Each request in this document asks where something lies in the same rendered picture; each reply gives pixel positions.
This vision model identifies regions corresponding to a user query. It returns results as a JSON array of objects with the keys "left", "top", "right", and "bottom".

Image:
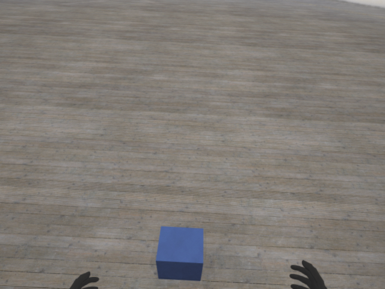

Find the robot right hand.
[{"left": 289, "top": 260, "right": 327, "bottom": 289}]

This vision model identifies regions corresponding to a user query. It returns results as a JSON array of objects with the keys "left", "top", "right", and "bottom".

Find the robot left hand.
[{"left": 69, "top": 272, "right": 99, "bottom": 289}]

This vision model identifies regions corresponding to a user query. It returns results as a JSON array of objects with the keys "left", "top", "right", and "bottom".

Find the carton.
[{"left": 156, "top": 226, "right": 203, "bottom": 281}]

